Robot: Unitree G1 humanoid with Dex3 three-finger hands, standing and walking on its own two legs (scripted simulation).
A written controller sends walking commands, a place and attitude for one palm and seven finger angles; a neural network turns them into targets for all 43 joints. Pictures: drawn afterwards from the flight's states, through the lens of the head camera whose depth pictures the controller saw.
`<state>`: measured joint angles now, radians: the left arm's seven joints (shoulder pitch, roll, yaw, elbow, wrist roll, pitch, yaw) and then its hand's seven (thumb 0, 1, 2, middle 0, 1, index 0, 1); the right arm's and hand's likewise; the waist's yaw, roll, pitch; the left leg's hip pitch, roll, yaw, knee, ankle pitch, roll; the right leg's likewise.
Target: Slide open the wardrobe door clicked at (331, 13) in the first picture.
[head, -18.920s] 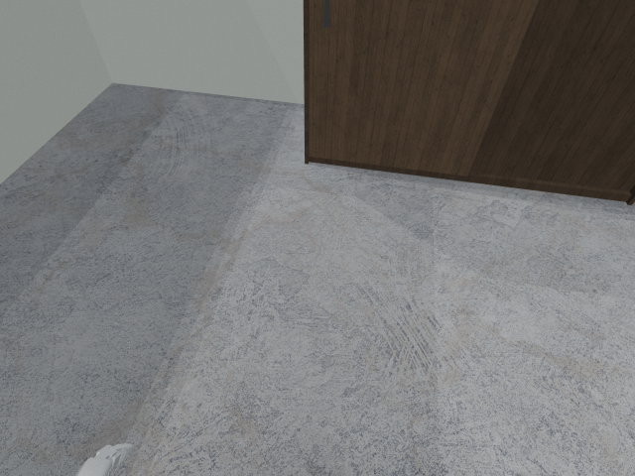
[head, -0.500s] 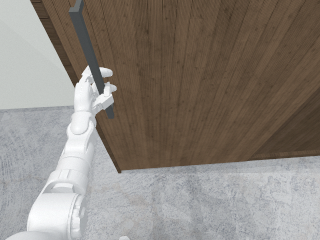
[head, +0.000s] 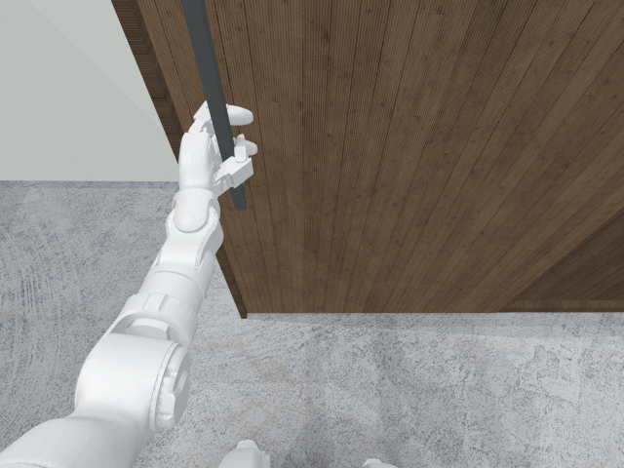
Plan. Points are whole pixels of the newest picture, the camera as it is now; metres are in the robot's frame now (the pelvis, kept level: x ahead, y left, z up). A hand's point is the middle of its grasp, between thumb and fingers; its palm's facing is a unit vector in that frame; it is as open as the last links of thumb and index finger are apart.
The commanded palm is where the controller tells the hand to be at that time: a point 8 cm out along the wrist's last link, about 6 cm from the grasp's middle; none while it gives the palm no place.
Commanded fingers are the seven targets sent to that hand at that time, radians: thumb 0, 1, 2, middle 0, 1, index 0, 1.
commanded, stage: tug the door sideways, standing still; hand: left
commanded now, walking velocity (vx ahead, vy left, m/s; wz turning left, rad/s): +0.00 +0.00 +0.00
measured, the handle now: (224, 115) +0.53 +0.10 +0.13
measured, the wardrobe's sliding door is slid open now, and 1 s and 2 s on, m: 0.01 0.08 0.53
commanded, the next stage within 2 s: step sideways, sliding the door along in 0.14 s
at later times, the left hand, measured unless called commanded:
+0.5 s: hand (282, 162) +0.47 +0.03 +0.10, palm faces -0.10 -0.98 -0.14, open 5.4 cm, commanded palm +0.46 +0.07 +0.10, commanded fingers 0.00 0.90 0.90 -0.45 -1.40 -0.45 -1.40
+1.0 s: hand (305, 160) +0.48 +0.00 +0.10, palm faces +0.11 -0.97 -0.20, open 5.6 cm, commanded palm +0.46 -0.02 +0.10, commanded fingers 0.00 0.90 0.90 -0.45 -1.40 -0.45 -1.40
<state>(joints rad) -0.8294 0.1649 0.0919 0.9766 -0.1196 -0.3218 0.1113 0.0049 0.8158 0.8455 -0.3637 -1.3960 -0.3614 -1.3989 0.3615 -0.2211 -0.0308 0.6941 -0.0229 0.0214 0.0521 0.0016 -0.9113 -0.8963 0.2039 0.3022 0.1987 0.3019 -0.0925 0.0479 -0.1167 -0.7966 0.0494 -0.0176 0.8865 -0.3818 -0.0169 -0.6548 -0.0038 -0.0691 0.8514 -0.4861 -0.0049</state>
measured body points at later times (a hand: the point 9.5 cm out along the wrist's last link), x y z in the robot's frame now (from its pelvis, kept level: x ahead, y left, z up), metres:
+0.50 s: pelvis +0.00 -0.01 +0.02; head +0.06 -0.04 +0.46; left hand +0.47 +0.08 +0.11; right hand +0.03 -0.25 -0.13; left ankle +0.02 +0.13 -0.69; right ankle -0.05 -0.12 -0.69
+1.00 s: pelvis +0.04 -0.15 +0.02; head +0.11 -0.19 +0.46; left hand +0.47 +0.05 +0.11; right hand +0.15 -0.39 -0.13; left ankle +0.00 +0.09 -0.69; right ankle +0.13 -0.24 -0.70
